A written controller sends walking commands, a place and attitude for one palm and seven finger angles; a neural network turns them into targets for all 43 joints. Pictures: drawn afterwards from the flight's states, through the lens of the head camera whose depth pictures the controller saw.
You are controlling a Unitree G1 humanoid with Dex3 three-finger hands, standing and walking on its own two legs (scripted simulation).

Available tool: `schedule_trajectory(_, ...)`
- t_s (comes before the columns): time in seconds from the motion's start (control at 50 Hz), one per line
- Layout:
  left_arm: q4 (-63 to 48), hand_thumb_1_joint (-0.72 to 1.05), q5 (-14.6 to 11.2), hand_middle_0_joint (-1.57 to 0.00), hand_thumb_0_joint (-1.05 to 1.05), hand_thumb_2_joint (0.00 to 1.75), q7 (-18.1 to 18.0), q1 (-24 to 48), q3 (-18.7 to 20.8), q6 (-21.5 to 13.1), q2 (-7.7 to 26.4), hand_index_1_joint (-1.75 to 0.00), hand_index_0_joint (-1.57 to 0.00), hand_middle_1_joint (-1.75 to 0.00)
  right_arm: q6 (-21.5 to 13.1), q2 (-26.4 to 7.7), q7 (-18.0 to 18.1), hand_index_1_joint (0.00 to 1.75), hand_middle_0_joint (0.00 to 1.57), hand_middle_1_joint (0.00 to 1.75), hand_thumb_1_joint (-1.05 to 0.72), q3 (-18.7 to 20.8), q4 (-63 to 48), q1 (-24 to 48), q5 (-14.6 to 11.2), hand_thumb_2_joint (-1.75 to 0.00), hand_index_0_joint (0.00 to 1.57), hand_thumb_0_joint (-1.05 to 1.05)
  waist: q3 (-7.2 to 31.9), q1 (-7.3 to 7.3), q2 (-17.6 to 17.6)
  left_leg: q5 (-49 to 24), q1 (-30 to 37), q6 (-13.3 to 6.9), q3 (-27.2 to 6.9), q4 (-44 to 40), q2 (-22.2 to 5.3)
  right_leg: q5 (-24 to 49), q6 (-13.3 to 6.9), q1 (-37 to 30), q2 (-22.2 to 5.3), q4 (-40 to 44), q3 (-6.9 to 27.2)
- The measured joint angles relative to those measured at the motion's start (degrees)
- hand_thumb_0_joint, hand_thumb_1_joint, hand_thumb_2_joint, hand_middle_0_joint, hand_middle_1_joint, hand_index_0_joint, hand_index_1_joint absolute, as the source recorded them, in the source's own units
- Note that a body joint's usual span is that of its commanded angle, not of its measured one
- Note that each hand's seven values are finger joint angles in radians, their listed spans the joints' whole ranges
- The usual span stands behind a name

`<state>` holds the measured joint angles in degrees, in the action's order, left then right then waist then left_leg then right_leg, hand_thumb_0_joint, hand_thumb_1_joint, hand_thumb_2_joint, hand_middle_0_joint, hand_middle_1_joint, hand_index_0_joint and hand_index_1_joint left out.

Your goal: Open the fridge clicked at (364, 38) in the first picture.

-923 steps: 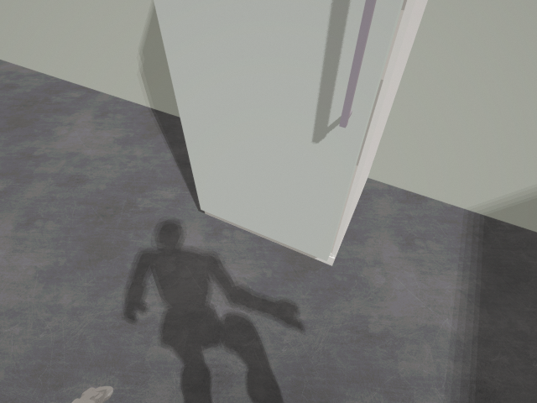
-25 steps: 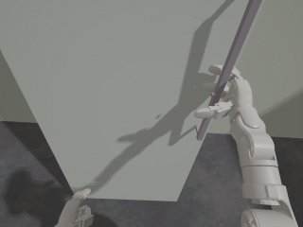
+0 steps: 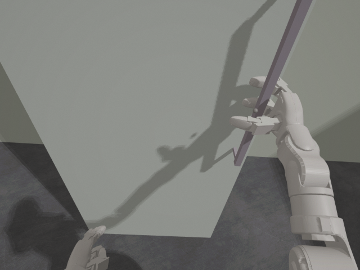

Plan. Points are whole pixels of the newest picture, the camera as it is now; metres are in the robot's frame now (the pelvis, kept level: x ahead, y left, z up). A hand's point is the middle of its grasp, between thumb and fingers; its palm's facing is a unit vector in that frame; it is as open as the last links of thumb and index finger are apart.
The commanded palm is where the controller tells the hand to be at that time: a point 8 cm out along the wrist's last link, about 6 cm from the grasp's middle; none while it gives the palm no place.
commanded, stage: grip the handle and tug to test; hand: right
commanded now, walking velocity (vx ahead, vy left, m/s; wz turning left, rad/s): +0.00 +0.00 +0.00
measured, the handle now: (261, 93) +0.44 -0.13 +0.22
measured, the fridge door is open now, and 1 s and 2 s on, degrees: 0 0 12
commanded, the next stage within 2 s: pull the door a little, standing still in 1.12 s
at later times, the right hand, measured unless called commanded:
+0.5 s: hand (256, 112) +0.38 -0.11 +0.21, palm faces -0.04 +1.00 +0.00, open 5.5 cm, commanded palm +0.35 -0.17 +0.22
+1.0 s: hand (255, 113) +0.38 -0.11 +0.21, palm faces -0.03 +1.00 -0.01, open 5.6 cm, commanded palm +0.33 -0.17 +0.22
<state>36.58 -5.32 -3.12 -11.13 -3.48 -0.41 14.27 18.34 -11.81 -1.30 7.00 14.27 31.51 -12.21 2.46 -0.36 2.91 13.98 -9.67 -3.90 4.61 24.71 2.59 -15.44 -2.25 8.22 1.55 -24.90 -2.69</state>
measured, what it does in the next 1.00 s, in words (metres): stands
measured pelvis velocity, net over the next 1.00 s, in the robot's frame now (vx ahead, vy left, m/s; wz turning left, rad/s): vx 0.01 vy -0.01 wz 0.02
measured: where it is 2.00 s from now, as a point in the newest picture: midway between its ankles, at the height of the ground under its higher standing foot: outside the picture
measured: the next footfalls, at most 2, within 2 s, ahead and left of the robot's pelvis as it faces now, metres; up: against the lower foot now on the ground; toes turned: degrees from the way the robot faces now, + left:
none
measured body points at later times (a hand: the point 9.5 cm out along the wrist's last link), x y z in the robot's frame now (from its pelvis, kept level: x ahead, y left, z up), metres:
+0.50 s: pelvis +0.00 -0.01 +0.00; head -0.02 +0.01 +0.45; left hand +0.19 +0.21 -0.08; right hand +0.38 -0.17 +0.22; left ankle +0.00 +0.07 -0.74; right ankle -0.02 -0.09 -0.74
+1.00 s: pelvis +0.01 -0.01 +0.00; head -0.02 +0.02 +0.45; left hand +0.18 +0.22 -0.09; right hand +0.37 -0.17 +0.22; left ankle +0.00 +0.07 -0.74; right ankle -0.02 -0.09 -0.74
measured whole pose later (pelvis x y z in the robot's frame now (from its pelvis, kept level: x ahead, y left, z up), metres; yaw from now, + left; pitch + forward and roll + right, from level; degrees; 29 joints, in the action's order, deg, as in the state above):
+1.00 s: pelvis +0.01 -0.01 +0.00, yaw +1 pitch -2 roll +0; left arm 34.3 -4.8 -2.2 -10.0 -4.0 2.0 13.6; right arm 22.2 -10.9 1.0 7.3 2.7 24.0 -11.9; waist 3.0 -1.5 3.2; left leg 14.6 -8.4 -3.5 3.4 24.6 2.7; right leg -16.4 -2.5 6.5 1.5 -24.4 -3.7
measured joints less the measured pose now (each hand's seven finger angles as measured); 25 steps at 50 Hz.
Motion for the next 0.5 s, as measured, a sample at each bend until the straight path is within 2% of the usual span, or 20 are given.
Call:
schedule_trajectory(0.2, -0.3, 0.91, 0.3, -0.20, 0.01, 0.90, 0.2, 0.6, -0.2, 0.2, -0.5, -0.30, -0.20, -0.30, 1.3, 0.6, 1.2, 1.31, 0.38, 1.31, -0.27, -0.6, -3.9, -2.1, 0.3, -0.63, 0.38, 0.00, -0.1, 0.17, 0.0, 0.3, 0.5, 0.3, -0.2, 0.2, -0.2, -0.4, -0.3, -0.5, 0.2, -0.2, -0.2)
schedule_trajectory(0.38, -0.8, 0.91, 0.4, -0.20, 0.01, 0.90, 0.3, 1.6, -0.6, 0.7, -0.9, -0.30, -0.20, -0.30, 2.6, 0.6, 0.9, 1.34, 0.43, 1.37, -0.67, -0.7, -4.5, -2.1, 0.0, -0.80, 0.41, 0.00, 0.3, 0.14, -0.2, 0.5, 0.6, 0.5, -0.2, 0.2, -0.3, -0.6, -0.5, -0.6, 0.3, -0.3, -0.2)
schedule_trajectory(0.5, -1.3, 0.91, 0.5, -0.20, 0.01, 0.90, 0.4, 1.7, -0.5, 1.0, -0.8, -0.30, -0.20, -0.30, 2.9, 1.4, 1.7, 1.35, 0.44, 1.39, -0.75, -1.2, -6.1, -2.9, 0.1, -0.84, 0.38, 0.01, 0.4, -0.07, -0.1, 0.6, 0.6, 0.7, -0.4, 0.4, -0.4, -0.7, -0.6, -0.7, 0.4, -0.3, -0.4)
